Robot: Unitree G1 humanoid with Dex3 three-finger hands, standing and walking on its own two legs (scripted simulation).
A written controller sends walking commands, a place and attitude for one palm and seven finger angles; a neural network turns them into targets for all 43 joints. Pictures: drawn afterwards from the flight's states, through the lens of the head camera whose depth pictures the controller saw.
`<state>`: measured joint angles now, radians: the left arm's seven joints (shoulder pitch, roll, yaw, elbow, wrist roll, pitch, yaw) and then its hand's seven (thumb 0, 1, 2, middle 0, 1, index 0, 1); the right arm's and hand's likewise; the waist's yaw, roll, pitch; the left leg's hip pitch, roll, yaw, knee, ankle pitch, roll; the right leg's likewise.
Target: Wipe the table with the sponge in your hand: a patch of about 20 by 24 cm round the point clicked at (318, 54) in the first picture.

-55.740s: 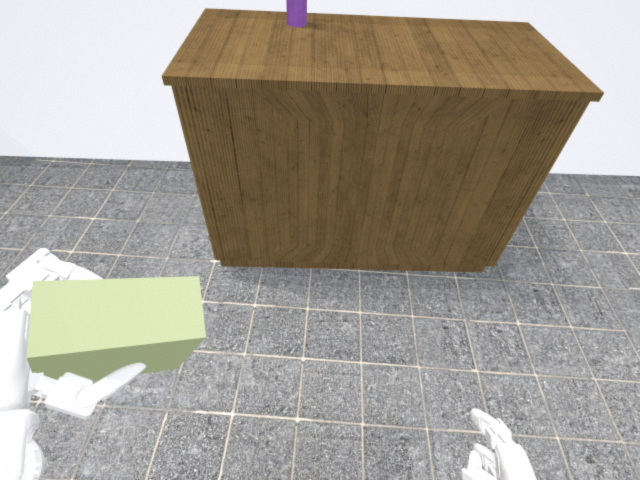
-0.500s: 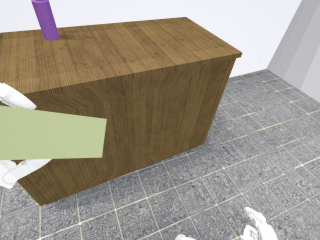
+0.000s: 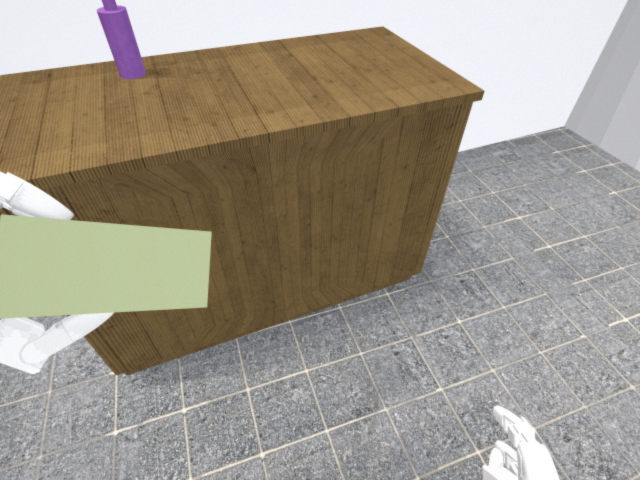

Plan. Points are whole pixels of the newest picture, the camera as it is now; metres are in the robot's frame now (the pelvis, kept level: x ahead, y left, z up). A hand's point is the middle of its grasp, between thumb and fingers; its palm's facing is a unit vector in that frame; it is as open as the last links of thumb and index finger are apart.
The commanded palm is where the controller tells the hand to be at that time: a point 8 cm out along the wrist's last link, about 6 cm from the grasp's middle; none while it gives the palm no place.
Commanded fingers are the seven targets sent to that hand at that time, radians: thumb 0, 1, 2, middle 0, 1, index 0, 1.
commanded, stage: stop stepping back and stand still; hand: left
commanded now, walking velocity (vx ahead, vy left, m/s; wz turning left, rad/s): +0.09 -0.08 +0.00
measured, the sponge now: (128, 264) +0.24 +0.18 +0.23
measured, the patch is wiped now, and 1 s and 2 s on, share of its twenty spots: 0.90 0.90 0.90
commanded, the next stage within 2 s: stand and wait in 1.26 s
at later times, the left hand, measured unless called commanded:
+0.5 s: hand (67, 231) +0.22 +0.19 +0.29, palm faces +0.52 -0.75 -0.41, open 10.3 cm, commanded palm +0.16 +0.25 +0.28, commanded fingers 0.00 0.10 1.30 -1.20 -1.60 -1.20 -1.60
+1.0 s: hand out of the picture +0.24 +0.26 +0.27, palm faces +0.52 -0.79 -0.32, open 10.3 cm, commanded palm +0.17 +0.30 +0.28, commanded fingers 0.00 0.10 1.30 -1.20 -1.60 -1.20 -1.60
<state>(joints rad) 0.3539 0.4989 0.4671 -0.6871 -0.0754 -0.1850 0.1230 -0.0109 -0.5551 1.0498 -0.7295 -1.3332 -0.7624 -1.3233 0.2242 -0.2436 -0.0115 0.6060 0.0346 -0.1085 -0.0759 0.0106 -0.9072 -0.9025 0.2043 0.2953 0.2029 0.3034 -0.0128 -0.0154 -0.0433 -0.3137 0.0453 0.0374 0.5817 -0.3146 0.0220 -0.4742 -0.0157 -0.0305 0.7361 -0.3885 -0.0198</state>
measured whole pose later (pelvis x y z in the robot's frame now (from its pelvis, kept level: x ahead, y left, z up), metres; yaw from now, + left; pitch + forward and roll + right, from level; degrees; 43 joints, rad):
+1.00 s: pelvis +0.02 +0.01 +0.02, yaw +1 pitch -1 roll -1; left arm 0.27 0.42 0.46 -0.56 -0.07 -0.15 0.15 -0.01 -0.55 1.05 -0.72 -1.34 -0.76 -1.33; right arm 0.16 -0.20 0.04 0.62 0.03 -0.07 -0.05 0.01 -0.91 -0.90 0.21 0.30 0.20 0.30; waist 0.01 0.02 0.00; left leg -0.23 0.03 0.03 0.50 -0.26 0.00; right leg -0.23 0.03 -0.03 0.44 -0.19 -0.03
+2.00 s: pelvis +0.02 +0.01 +0.02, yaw +0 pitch +0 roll -1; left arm 0.36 0.40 0.42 -0.59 -0.07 -0.14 0.14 -0.01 -0.55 1.06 -0.72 -1.34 -0.76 -1.33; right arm 0.17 -0.23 0.02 0.62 0.02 -0.06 -0.05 0.01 -0.91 -0.90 0.20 0.30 0.20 0.30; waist -0.01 0.04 -0.01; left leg -0.23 0.03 0.03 0.47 -0.24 -0.01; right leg -0.24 0.04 -0.02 0.42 -0.18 -0.03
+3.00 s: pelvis +0.03 +0.01 +0.02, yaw +0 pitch +0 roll -1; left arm 0.37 0.41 0.43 -0.61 -0.07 -0.14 0.14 -0.01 -0.56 1.06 -0.72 -1.34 -0.76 -1.33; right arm 0.16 -0.22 0.02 0.61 0.02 -0.06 -0.05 0.01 -0.91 -0.90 0.20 0.30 0.20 0.30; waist 0.00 0.03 0.00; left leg -0.22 0.03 0.04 0.47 -0.25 0.00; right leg -0.24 0.04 -0.02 0.43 -0.19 -0.03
